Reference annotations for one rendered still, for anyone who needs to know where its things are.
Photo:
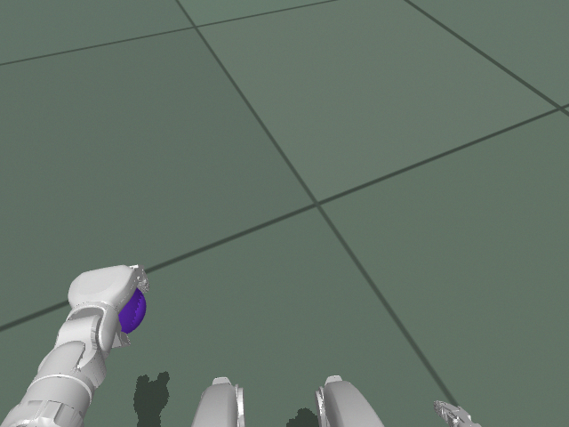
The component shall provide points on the ball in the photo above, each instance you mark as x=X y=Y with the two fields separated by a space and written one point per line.
x=133 y=312

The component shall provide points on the right robot hand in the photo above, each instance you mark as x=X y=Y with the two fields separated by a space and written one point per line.
x=454 y=416

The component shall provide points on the left robot hand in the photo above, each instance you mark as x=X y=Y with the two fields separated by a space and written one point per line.
x=113 y=286

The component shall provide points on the left robot arm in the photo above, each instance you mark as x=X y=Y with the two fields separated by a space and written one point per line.
x=66 y=379

